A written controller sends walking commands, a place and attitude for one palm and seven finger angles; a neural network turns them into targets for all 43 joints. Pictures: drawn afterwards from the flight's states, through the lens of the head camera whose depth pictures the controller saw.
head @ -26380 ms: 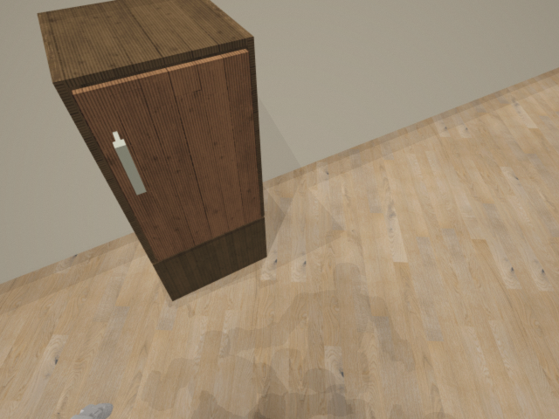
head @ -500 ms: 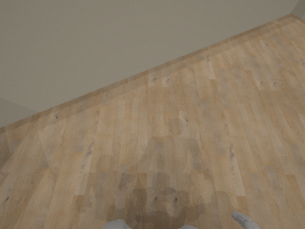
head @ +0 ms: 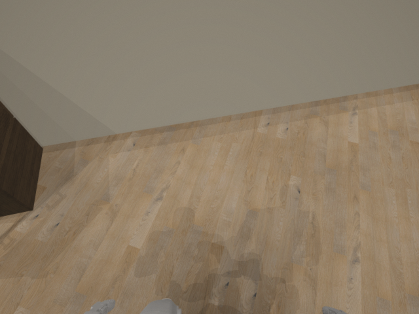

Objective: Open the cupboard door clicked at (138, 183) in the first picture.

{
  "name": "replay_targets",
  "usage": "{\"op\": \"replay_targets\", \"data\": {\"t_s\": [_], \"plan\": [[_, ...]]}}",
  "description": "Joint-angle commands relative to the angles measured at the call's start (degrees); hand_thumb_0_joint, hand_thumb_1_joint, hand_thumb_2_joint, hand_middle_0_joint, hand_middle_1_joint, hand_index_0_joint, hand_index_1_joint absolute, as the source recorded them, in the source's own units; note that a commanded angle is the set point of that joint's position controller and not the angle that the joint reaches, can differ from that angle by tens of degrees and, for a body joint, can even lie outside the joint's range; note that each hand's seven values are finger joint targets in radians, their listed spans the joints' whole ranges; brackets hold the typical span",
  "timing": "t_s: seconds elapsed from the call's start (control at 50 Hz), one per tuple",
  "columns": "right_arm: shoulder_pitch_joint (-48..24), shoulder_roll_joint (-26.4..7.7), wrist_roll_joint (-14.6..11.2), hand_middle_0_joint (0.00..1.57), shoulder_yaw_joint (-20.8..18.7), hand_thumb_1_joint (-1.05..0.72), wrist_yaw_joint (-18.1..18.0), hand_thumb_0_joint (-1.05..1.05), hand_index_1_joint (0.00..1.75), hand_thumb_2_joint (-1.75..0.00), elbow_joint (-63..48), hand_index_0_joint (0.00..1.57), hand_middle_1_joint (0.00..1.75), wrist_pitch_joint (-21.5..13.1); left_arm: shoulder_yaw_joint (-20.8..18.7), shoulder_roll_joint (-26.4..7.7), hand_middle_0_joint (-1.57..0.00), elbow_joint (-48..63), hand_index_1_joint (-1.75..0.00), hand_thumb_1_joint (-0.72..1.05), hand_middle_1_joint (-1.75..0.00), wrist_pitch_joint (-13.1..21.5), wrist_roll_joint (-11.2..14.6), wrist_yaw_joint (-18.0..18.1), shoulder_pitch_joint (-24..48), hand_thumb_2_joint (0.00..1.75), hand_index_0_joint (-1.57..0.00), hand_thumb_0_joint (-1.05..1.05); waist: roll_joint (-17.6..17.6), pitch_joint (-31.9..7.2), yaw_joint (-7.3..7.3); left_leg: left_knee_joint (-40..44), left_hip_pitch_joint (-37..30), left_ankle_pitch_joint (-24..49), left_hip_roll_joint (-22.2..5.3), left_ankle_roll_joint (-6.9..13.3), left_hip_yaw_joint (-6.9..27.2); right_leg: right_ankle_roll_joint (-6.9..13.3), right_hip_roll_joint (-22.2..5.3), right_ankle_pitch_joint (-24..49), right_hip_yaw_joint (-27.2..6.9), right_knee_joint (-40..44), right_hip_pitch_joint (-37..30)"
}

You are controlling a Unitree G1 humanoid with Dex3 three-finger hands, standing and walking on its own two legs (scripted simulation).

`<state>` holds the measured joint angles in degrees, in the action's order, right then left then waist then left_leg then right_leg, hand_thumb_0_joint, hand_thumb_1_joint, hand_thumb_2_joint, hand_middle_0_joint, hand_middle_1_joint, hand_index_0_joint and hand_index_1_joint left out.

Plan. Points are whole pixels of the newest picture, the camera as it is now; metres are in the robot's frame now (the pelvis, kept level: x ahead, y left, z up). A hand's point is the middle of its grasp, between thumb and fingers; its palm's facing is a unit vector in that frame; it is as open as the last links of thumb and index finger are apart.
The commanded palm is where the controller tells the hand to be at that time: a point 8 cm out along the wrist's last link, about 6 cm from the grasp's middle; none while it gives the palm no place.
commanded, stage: turn to face it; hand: left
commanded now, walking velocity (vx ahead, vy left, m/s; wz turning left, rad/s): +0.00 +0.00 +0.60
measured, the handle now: out of the picture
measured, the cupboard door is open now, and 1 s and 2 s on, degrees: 43 43 43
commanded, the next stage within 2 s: take the last steps up to it in 1.64 s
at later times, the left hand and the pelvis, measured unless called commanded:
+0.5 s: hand out of the picture +0.04 +0.19 -0.15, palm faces +0.29 -0.91 -0.30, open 7.4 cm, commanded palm none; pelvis +0.01 -0.04 +0.00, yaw +18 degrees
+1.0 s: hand out of the picture -0.01 +0.20 -0.16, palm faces +0.57 -0.77 -0.28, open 7.4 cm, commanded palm none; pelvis +0.03 -0.05 -0.01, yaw +36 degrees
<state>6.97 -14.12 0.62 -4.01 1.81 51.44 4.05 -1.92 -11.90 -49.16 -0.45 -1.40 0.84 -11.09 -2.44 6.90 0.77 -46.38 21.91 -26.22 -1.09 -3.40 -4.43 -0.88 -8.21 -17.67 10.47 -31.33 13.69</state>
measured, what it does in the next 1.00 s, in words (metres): steps on the spot, turning left: left foot, then right foot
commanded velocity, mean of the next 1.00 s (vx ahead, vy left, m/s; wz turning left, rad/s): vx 0.00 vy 0.00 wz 0.60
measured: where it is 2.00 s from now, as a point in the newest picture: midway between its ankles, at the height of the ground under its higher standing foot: outside the picture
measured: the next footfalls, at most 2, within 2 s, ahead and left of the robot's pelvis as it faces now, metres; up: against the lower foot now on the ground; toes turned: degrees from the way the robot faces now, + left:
left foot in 0.06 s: +0.04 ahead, +0.13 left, +0.00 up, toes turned +8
right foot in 0.38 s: +0.08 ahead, -0.15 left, +0.00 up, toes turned +11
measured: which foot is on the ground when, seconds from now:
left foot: up 0.00-0.04, down 0.06-0.38, up 0.40-0.68, down 0.70-1.00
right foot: down 0.00-0.06, up 0.08-0.36, down 0.38-0.70, up 0.72-0.98, down 1.00-1.00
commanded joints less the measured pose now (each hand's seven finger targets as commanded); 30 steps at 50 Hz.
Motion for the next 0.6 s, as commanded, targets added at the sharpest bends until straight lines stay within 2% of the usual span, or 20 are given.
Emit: {"op": "replay_targets", "data": {"t_s": [0.0, 0.02, 0.04, 0.06, 0.08, 0.1, 0.14, 0.16, 0.26, 0.3, 0.32, 0.34, 0.36, 0.38, 0.4, 0.44, 0.48, 0.5, 0.54, 0.58], "plan": [[0.87, -4.28, -0.04, 0.2, -0.62, -0.9, -0.06, 0.0, 0.3, -0.9, -4.62, 0.2, 0.3, -2.36, -4.56, -13.25, -0.2, 2.06, -0.3, 0.9, -0.3, 0.61, 0.39, 0.35, -2.69, 0.9, -0.2, 0.0, -6.66, -11.8, -0.84, 18.78, -8.14, 11.77, 0.69, 1.35, -1.36, 3.02, -10.7, 31.05, -4.32, -2.07, -7.58], [4.6, -8.2, 0.32, 0.2, -1.61, -0.9, -0.21, 0.0, 0.3, -0.9, -3.96, 0.2, 0.3, -2.84, -4.44, -11.85, -0.2, 3.11, -0.3, 0.9, -0.3, 0.28, 0.83, 0.13, -2.04, 0.9, -0.2, 0.0, 1.89, -13.88, 1.51, 22.88, -17.76, 23.74, -5.04, 4.1, 5.73, -0.12, -8.33, 20.84, -1.66, -10.27, 1.41], [8.84, -14.97, 0.9, 0.2, -3.44, -0.9, -0.7, 0.0, 0.3, -0.9, -3.68, 0.2, 0.3, -3.03, -3.34, -7.58, -0.2, 5.79, -0.3, 0.9, -0.3, -0.03, 1.11, -0.32, -0.44, 0.9, -0.2, 0.0, 19.63, -14.12, 3.95, 24.47, -25.16, 45.13, -21.08, 13.01, 26.7, -4.7, 0.13, -14.55, -0.33, -22.95, 18.19], [12.12, -16.91, 0.93, 0.2, -3.66, -0.9, -1.17, 0.0, 0.3, -0.9, -2.38, 0.2, 0.3, -2.49, -2.82, -8.4, -0.2, 7.66, -0.3, 0.9, -0.3, -0.58, 0.42, -0.02, 3.71, 0.9, -0.2, 0.0, 15.62, -13.0, 5.47, 24.4, -22.34, 44.22, -24.66, 18.21, 28.66, -3.88, 1.35, -20.97, -6.8, -30.71, 20.81], [11.4, -15.01, 1.01, 0.2, -3.52, -0.9, -2.03, 0.0, 0.3, -0.9, -2.24, 0.2, 0.3, -2.92, -3.02, -7.64, -0.2, 6.89, -0.3, 0.9, -0.3, -0.9, 0.29, 0.19, 5.9, 0.9, -0.2, 0.0, 15.57, -13.06, 4.94, 24.27, -21.84, 44.23, -21.11, 17.43, 28.36, -3.85, 1.47, -17.44, -9.36, -34.35, 23.49], [8.93, -13.59, 0.87, 0.2, -2.95, -0.9, -2.6, 0.0, 0.3, -0.9, -2.8, 0.2, 0.3, -3.13, -3.02, -7.87, -0.2, 6.06, -0.3, 0.9, -0.3, -0.81, 0.44, 0.15, 5.81, 0.9, -0.2, 0.0, 16.44, -12.39, 3.63, 23.46, -19.69, 44.28, -18.58, 15.89, 24.59, -4.01, 1.23, -13.85, -10.83, -35.49, 22.93], [4.24, -11.14, 0.83, 0.2, -2.12, -0.9, -2.89, 0.0, 0.3, -0.9, -3.88, 0.2, 0.3, -3.32, -3.15, -7.77, -0.2, 4.05, -0.3, 0.9, -0.3, -1.14, 0.62, -0.26, 3.5, 0.9, -0.2, 0.0, 13.3, -11.56, 1.1, 23.32, -16.62, 43.17, -14.11, 13.26, 18.56, -4.13, 1.99, -8.98, -11.06, -33.0, 19.2], [3.57, -10.95, 0.83, 0.2, -2.02, -0.9, -2.86, 0.0, 0.3, -0.9, -4.03, 0.2, 0.3, -3.37, -3.16, -7.49, -0.2, 3.74, -0.3, 0.9, -0.3, -1.27, 0.72, -0.4, 3.06, 0.9, -0.2, 0.0, 11.83, -11.11, 0.59, 23.53, -15.57, 41.27, -13.12, 12.66, 17.5, -4.01, 2.63, -8.31, -10.51, -30.31, 17.35], [1.72, -11.77, 1.04, 0.2, -2.61, -0.9, -2.35, 0.0, 0.3, -0.9, -3.95, 0.2, 0.3, -2.72, -2.95, -6.94, -0.2, 3.78, -0.3, 0.9, -0.3, -1.23, 0.85, -0.54, 2.22, 0.9, -0.2, 0.0, 12.95, -10.08, 0.15, 24.28, -9.45, 30.66, -10.81, 11.55, 19.28, -3.07, 6.1, -7.22, -8.23, -14.25, 7.36], [-0.56, -11.72, 0.8, 0.2, -2.82, -0.9, -2.24, 0.0, 0.3, -0.9, -4.6, 0.2, 0.3, -2.33, -3.17, -7.44, -0.2, 3.01, -0.3, 0.9, -0.3, -0.82, 0.85, -0.49, -1.67, 0.9, -0.2, 0.0, 12.76, -10.17, -1.74, 21.92, -4.51, 26.85, -9.48, 10.31, 19.83, -2.68, 7.53, -2.18, -7.59, -5.19, -0.51], [-2.1, -10.92, 0.45, 0.2, -2.74, -0.9, -2.16, 0.0, 0.3, -0.9, -5.38, 0.2, 0.3, -2.16, -3.55, -8.44, -0.2, 2.32, -0.3, 0.9, -0.3, -0.4, 0.87, -0.31, -4.82, 0.9, -0.2, 0.0, 10.06, -10.91, -3.52, 18.79, -0.19, 21.86, -7.35, 8.53, 19.31, -2.4, 6.75, 2.59, -7.84, 3.05, -7.1], [-1.95, -7.83, -0.08, 0.2, -2.52, -0.9, -1.81, 0.0, 0.3, -0.9, -6.25, 0.2, 0.3, -2.06, -4.42, -12.29, -0.2, 2.19, -0.3, 0.9, -0.3, 0.29, 0.06, 0.22, -6.65, 0.9, -0.2, 0.0, -1.37, -10.63, -4.48, 9.75, 7.83, 10.3, -1.6, 4.75, 14.3, 0.16, -2.79, 0.28, -17.8, 13.29, -13.13], [-2.14, -4.86, -0.14, 0.2, -1.94, -0.9, -1.33, 0.0, 0.3, -0.9, -7.77, 0.2, 0.3, -2.16, -5.05, -16.97, -0.2, 2.69, -0.3, 0.9, -0.3, 0.43, -0.57, 0.55, -6.11, 0.9, -0.2, 0.0, -17.17, -8.84, -4.85, -5.43, 13.4, -7.68, 5.65, 0.94, 5.3, 6.97, -17.71, 3.38, -32.38, 18.41, -11.0], [-1.14, -6.97, 0.4, 0.2, -2.14, -0.9, -0.92, 0.0, 0.3, -0.9, -7.5, 0.2, 0.3, -1.83, -4.35, -16.44, -0.2, 3.5, -0.3, 0.9, -0.3, 0.5, -0.11, 0.63, -4.9, 0.9, -0.2, 0.0, -13.15, -9.01, -3.96, -17.02, 11.05, -8.3, 2.46, 1.79, 8.14, 10.38, -19.59, 1.84, -30.77, 17.86, -4.08], [-1.55, -6.28, 0.31, 0.2, -2.72, -0.9, -1.03, 0.0, 0.3, -0.9, -6.57, 0.2, 0.3, -1.1, -4.39, -13.62, -0.2, 4.18, -0.3, 0.9, -0.3, 0.29, 0.02, 1.2, -1.44, 0.9, -0.2, 0.0, -12.86, -8.38, -2.04, -22.84, 11.38, -5.66, 1.09, 1.71, 8.41, 9.8, -16.76, 3.45, -28.28, 16.73, -2.63], [-1.4, -5.37, 0.44, 0.2, -2.06, -0.9, -0.25, 0.0, 0.3, -0.9, -4.96, 0.2, 0.3, -0.77, -3.07, -10.15, -0.2, 4.93, -0.3, 0.9, -0.3, 0.43, 0.12, 0.92, 2.11, 0.9, -0.2, 0.0, -11.51, -4.88, -0.13, -23.27, 10.79, -0.19, -0.78, 0.43, 6.17, 7.82, -10.55, 14.69, -15.9, 13.61, -1.0], [-1.98, -3.92, 0.08, 0.2, -1.37, -0.9, 0.06, 0.0, 0.3, -0.9, -4.77, 0.2, 0.3, -0.82, -3.17, -10.41, -0.2, 4.52, -0.3, 0.9, -0.3, 0.86, -0.07, 0.94, 0.81, 0.9, -0.2, 0.0, -11.2, -6.62, -0.75, -14.42, 8.29, -0.61, -0.75, -0.41, 3.35, 7.44, -9.86, 24.71, -11.19, 11.25, -5.17], [-2.87, -3.17, -0.13, 0.2, -1.13, -0.9, 0.2, 0.0, 0.3, -0.9, -4.93, 0.2, 0.3, -0.98, -3.49, -11.1, -0.2, 3.85, -0.3, 0.9, -0.3, 0.91, -0.21, 0.99, -0.65, 0.9, -0.2, 0.0, -8.75, -7.41, -1.58, -9.44, 6.77, -1.03, -0.49, -0.47, 2.08, 7.36, -10.41, 27.7, -10.31, 10.04, -7.39], [-4.43, -2.26, -0.19, 0.2, -0.55, -0.9, 0.29, 0.0, 0.3, -0.9, -5.33, 0.2, 0.3, -1.4, -4.05, -12.69, -0.2, 2.93, -0.3, 0.9, -0.3, 0.87, -0.27, 0.93, -3.05, 0.9, -0.2, 0.0, -7.96, -8.53, -3.12, -1.53, 4.35, -1.04, 0.19, -0.25, 0.01, 7.61, -11.35, 31.88, -9.64, 7.79, -10.2], [-3.53, -2.49, -0.25, 0.2, -0.32, -0.9, 0.13, 0.0, 0.3, -0.9, -5.35, 0.2, 0.3, -1.81, -4.39, -13.69, -0.2, 2.14, -0.3, 0.9, -0.3, 0.79, -0.2, 0.73, -3.89, 0.9, -0.2, 0.0, -8.84, -9.48, -2.91, 5.63, 1.35, 1.12, 0.87, 0.25, -1.45, 6.97, -11.99, 33.76, -8.54, 5.05, -11.02]]}}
